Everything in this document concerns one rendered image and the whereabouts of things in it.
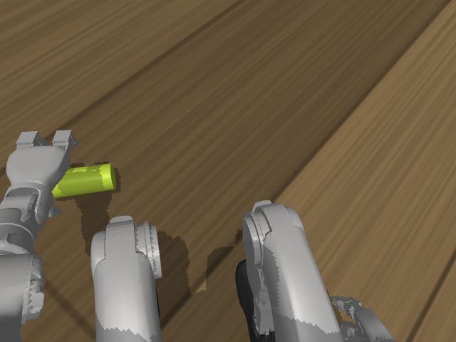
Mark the left robot hand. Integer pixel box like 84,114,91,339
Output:
6,130,79,217

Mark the right robot foot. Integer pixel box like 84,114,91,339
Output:
235,259,276,342

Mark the left robot arm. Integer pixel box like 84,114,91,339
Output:
0,182,53,342

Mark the right robot hand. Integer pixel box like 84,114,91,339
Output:
331,296,394,342

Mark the can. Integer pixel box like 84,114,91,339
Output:
52,163,116,198

